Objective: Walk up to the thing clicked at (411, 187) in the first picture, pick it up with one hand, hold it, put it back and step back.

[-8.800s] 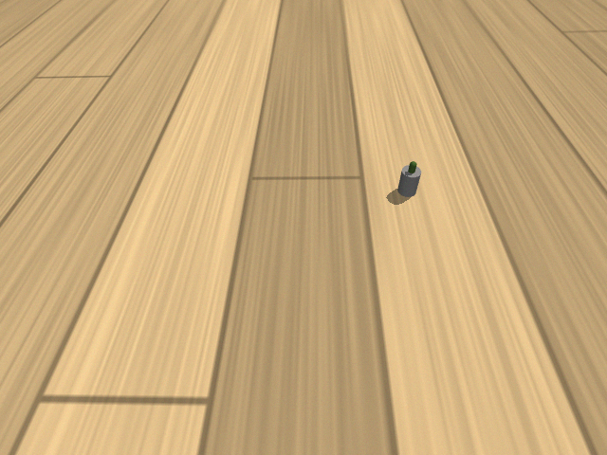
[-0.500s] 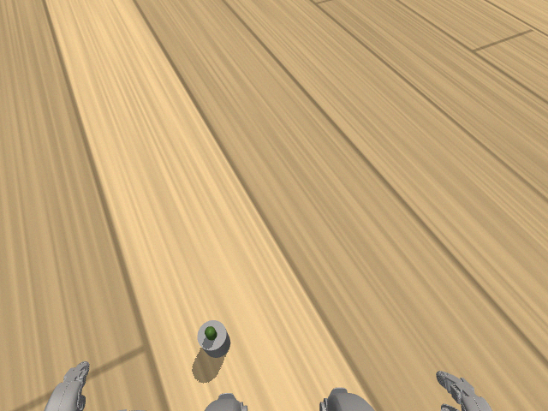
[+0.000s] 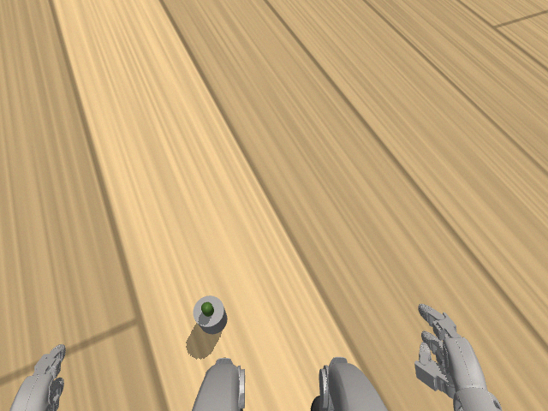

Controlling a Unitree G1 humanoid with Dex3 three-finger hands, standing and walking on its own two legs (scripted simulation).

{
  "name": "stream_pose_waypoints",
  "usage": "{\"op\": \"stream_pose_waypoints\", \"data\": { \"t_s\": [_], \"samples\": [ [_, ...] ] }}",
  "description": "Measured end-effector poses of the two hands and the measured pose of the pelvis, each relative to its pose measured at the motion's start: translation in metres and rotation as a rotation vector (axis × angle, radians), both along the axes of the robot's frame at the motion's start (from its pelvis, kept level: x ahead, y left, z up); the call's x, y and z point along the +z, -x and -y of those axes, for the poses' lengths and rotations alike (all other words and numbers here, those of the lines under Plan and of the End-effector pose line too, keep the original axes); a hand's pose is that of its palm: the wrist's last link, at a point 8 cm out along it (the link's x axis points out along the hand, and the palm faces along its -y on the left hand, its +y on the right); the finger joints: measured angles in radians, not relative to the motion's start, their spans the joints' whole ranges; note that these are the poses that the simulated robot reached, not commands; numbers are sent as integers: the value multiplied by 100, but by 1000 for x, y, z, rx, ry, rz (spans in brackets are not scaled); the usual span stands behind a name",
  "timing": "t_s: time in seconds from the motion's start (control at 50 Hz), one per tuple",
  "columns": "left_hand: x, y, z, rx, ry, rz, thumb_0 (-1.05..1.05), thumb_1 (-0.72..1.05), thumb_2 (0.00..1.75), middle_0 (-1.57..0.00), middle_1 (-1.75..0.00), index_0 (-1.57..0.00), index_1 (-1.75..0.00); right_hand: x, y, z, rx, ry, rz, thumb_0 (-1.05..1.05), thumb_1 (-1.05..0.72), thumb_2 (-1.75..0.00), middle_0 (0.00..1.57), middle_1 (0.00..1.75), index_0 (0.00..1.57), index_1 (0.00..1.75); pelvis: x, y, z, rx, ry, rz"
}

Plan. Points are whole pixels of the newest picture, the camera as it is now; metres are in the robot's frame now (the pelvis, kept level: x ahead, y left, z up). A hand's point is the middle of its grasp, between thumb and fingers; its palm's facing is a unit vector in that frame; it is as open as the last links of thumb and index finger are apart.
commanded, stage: go down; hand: left
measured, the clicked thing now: (210, 313) +0.38 +0.19 -0.58
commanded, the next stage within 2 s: none
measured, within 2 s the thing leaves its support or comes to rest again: neither
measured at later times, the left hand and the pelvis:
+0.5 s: hand (85, 348) +0.24 +0.35 -0.20, palm faces +0.18 -0.95 -0.25, open 17.2 cm; pelvis -0.05 -0.01 -0.14, yaw -1 degrees
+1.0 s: hand (89, 330) +0.28 +0.37 -0.25, palm faces +0.16 -0.97 -0.18, open 17.3 cm; pelvis -0.07 -0.01 -0.22, yaw -3 degrees
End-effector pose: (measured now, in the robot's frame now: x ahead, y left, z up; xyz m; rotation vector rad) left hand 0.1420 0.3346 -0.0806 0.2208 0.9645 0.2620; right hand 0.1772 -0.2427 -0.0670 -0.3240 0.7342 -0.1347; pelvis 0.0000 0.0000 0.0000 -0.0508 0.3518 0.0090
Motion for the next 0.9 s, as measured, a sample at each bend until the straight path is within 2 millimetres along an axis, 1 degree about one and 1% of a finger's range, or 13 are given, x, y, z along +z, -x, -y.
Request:
{"op": "stream_pose_waypoints", "data": {
  "t_s": [0.08, 0.14, 0.22, 0.28, 0.36, 0.52, 0.62, 0.76, 0.82, 0.9],
  "samples": [
    [-24, -13, -14, 2, 15, 82, -1, -53, 2, -9, -5, -9, -5, -28, 2, 6, 28, 21, -7, 1, -92, -90, 21, 30, 20, 30, -27, 7, 1, -2, -2, -59],
    [-42, -28, -23, -33, 16, 172, -1, -53, 3, -9, -6, -9, -6, -57, 6, 13, 43, 42, -32, 1, -93, -90, 21, 30, 20, 30, -53, 14, 2, -4, -1, -99],
    [-62, -52, -27, -94, 19, 286, -1, -53, 5, -8, -8, -8, -8, -96, 17, 20, 41, 59, -86, 1, -93, -91, 21, 30, 20, 30, -84, 23, 3, -9, 1, -136],
    [-76, -64, -30, -106, 20, 328, -1, -54, 7, -8, -10, -7, -10, -122, 27, 23, 36, 57, -131, 1, -93, -90, 21, 30, 20, 30, -103, 30, 4, -14, 3, -159],
    [-86, -72, -36, -104, 1, 364, -1, -55, 9, -8, -12, -7, -12, -148, 43, 25, 24, 45, -184, 2, -92, -90, 21, 30, 20, 30, -120, 38, 7, -20, 3, -179],
    [-99, -74, -59, -62, -17, 448, -1, -52, 12, -7, -14, -7, -14, -184, 70, 32, 24, 48, -248, 1, -90, -90, 21, 30, 20, 30, -149, 52, 12, -22, 1, -200],
    [-115, -85, -64, -95, 2, 493, -1, -51, 11, -6, -14, -7, -14, -203, 83, 40, 28, 77, -274, 1, -89, -90, 21, 30, 20, 30, -170, 61, 13, -26, 7, -206],
    [-133, -106, -69, -129, 21, 566, -1, -51, 9, -7, -12, -7, -12, -223, 99, 48, 17, 113, -306, 1, -90, -90, 21, 30, 20, 30, -194, 66, 11, -35, 18, -214],
    [-138, -111, -73, -128, 22, 581, -1, -51, 8, -7, -11, -7, -11, -230, 104, 49, 8, 117, -317, 1, -90, -90, 21, 30, 20, 30, -202, 66, 10, -38, 23, -218],
    [-144, -111, -79, -123, 23, 594, -1, -51, 8, -7, -11, -7, -11, -239, 107, 48, 10, 118, -331, 1, -90, -90, 21, 30, 20, 30, -211, 66, 9, -40, 25, -224]
  ]
}}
